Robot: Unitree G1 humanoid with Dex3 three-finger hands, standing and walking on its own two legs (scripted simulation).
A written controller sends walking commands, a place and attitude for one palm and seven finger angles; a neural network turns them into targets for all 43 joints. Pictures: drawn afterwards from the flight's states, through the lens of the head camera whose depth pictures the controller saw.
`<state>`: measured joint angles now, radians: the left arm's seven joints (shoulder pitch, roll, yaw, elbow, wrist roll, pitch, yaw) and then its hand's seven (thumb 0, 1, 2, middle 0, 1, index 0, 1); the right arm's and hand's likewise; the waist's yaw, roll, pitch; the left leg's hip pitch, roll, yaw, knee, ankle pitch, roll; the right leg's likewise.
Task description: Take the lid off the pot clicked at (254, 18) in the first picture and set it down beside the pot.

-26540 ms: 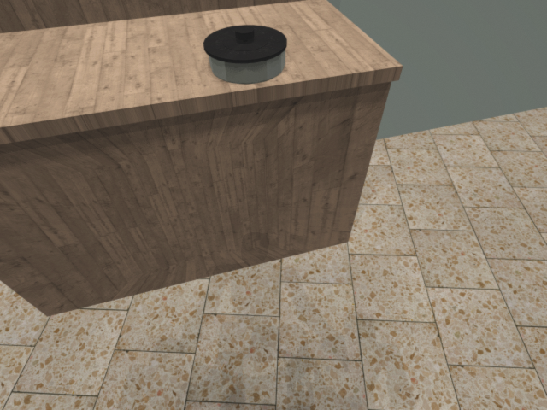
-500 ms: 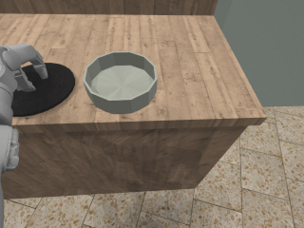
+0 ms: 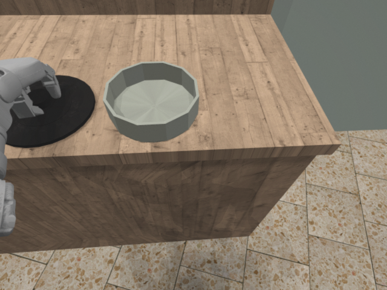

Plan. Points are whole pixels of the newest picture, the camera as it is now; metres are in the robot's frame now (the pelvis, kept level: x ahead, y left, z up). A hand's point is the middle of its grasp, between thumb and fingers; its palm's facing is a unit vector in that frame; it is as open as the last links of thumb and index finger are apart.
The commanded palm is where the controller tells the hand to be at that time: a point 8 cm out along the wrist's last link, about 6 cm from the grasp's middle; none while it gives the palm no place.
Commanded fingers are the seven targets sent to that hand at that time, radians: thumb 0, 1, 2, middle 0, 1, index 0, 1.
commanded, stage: open the fingers wide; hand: left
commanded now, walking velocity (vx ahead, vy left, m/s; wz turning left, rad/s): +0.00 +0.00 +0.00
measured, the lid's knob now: (38, 99) +0.48 +0.31 +0.12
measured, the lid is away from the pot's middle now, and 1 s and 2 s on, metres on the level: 0.24 0.23 0.23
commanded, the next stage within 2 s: raise the empty hand in 0.74 s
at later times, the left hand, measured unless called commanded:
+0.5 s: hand (30, 99) +0.45 +0.30 +0.15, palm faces -0.36 -0.07 -0.93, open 10.0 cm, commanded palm +0.45 +0.30 +0.21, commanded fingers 0.00 -0.16 0.96 -0.53 -0.52 -0.53 -0.52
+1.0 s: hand (25, 95) +0.45 +0.31 +0.16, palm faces -0.33 -0.07 -0.94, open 11.0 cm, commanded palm +0.45 +0.31 +0.23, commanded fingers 0.00 -0.18 0.99 -0.55 -0.46 -0.55 -0.46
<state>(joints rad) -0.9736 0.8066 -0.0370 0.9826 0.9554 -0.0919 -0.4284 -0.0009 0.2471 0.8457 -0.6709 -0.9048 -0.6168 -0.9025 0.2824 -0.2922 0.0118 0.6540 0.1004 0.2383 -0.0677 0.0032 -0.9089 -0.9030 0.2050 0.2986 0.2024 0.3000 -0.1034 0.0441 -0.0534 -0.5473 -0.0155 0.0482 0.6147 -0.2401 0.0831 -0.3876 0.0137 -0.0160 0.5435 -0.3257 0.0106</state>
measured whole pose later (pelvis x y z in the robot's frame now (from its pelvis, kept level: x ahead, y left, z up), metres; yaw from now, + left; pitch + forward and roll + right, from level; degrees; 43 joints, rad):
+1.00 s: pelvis +0.00 +0.00 +0.00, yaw +1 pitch +9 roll -2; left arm -0.99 0.80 -0.07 0.95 0.94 -0.06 -0.43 0.00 -0.16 0.98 -0.56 -0.47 -0.57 -0.47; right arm 0.26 -0.29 0.02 0.65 0.10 0.24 -0.06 0.00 -0.91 -0.90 0.20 0.30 0.20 0.30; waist -0.09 0.04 -0.05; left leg -0.52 -0.02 0.04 0.59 -0.23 0.08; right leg -0.36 0.01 -0.02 0.52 -0.32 0.01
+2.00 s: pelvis +0.00 +0.00 +0.01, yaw +2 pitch +7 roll -2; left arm -1.26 0.82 -0.16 0.95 0.97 0.12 -0.54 0.00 -0.17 0.99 -0.57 -0.46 -0.57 -0.46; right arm 0.25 -0.30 0.03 0.65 0.10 0.20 -0.04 0.00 -0.91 -0.90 0.20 0.30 0.20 0.30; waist -0.09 0.05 -0.05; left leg -0.46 -0.04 0.03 0.53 -0.19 0.08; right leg -0.30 -0.01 -0.03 0.48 -0.30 0.01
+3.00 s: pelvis +0.01 -0.03 +0.02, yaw -1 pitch -1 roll -1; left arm -0.64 0.57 0.33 0.28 -0.03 -0.04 0.02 0.00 -0.13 0.98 -0.55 -0.46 -0.55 -0.45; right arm 0.18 -0.23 0.09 0.60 0.05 0.03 -0.05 0.01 -0.91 -0.90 0.21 0.30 0.20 0.30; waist 0.01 0.02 0.02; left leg -0.23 0.00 0.05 0.43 -0.20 0.03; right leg -0.08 0.04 0.01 0.37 -0.27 -0.02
